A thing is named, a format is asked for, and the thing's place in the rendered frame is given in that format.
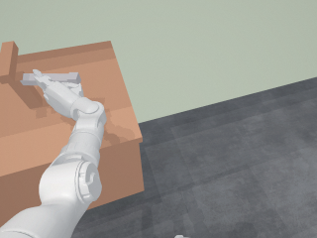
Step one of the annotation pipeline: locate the robot left upper arm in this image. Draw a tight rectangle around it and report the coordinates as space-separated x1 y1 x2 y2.
0 160 102 238

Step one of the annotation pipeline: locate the robot left forearm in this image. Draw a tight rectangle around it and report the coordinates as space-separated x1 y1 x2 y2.
39 97 107 201

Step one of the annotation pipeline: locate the tap lever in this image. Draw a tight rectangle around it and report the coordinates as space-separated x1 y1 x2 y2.
20 72 81 85

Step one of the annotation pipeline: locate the counter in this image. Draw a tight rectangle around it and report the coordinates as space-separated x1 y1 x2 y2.
0 41 145 227

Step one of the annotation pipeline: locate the left robot hand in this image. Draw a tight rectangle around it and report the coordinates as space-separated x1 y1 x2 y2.
33 69 84 118

